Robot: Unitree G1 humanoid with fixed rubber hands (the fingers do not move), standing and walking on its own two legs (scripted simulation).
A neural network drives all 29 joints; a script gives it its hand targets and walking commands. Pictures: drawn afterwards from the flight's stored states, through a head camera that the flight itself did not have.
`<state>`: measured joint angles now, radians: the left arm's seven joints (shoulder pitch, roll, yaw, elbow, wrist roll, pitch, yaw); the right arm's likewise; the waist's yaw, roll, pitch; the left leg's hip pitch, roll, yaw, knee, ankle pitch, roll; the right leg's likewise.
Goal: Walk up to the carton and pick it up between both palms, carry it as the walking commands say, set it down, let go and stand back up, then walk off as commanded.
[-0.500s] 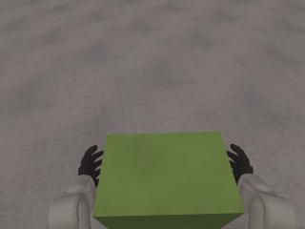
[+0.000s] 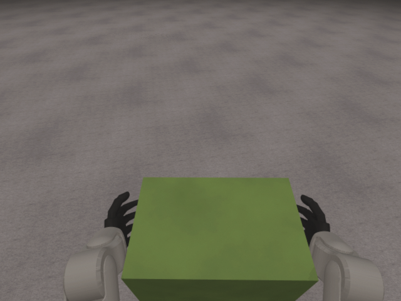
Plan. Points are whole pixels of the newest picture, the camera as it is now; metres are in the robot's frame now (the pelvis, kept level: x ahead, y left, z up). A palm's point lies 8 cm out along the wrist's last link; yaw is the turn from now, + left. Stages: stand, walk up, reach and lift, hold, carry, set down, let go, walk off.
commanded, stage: carry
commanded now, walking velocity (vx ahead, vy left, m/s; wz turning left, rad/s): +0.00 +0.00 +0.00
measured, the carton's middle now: (214, 253) +0.23 -0.01 +0.03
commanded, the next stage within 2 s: hold in 1.08 s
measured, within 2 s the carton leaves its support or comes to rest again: neither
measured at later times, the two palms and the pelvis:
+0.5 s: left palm (109, 233) +0.24 +0.18 +0.09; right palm (302, 232) +0.24 -0.16 +0.09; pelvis +0.01 +0.01 +0.00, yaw +1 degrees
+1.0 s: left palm (107, 227) +0.25 +0.19 +0.09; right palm (295, 226) +0.25 -0.15 +0.09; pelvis +0.02 +0.01 +0.00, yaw +1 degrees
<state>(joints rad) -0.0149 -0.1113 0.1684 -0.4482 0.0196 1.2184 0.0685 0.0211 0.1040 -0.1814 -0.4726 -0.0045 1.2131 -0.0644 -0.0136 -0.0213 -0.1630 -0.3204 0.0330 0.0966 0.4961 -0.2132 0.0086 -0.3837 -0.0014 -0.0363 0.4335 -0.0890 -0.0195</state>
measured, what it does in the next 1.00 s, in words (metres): stands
